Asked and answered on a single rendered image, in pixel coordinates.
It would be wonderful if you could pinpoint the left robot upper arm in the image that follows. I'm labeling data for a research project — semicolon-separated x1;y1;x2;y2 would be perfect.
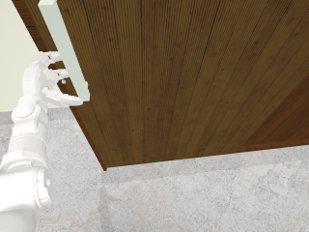
0;166;56;232

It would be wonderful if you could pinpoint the left robot hand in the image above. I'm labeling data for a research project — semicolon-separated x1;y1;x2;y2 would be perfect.
21;51;83;108

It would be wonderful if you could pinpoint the handle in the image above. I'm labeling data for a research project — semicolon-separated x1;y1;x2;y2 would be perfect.
38;0;90;102

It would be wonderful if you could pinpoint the wardrobe door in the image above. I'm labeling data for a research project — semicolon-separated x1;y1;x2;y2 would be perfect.
241;73;309;146
23;0;309;168

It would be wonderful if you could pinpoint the left robot forearm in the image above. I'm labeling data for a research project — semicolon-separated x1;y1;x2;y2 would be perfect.
0;95;48;175

